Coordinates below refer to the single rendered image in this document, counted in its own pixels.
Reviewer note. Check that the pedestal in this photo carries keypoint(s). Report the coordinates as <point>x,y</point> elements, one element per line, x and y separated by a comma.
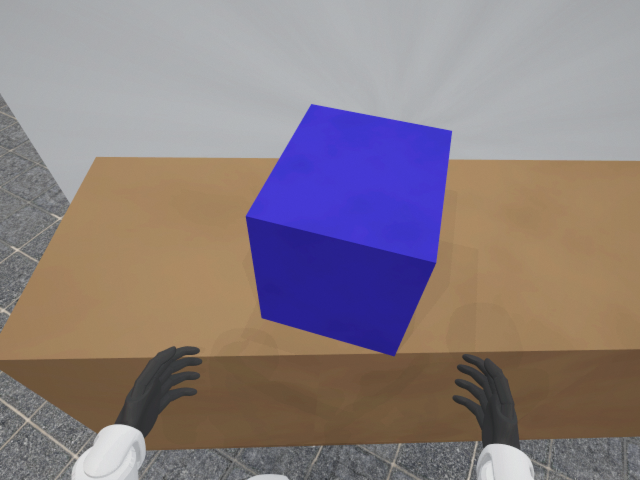
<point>538,269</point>

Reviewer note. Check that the left robot forearm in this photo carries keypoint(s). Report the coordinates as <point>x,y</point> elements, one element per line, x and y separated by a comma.
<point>117,453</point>

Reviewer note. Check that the robot left hand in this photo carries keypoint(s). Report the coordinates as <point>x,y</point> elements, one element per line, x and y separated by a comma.
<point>151,391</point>

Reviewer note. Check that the carton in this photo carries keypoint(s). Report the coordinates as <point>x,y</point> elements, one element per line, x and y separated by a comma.
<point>344,233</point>

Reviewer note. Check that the robot right hand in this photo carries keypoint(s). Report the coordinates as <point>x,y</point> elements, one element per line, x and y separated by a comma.
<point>496,415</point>

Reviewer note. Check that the right robot forearm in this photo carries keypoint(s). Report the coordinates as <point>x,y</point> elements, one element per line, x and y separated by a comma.
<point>504,462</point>

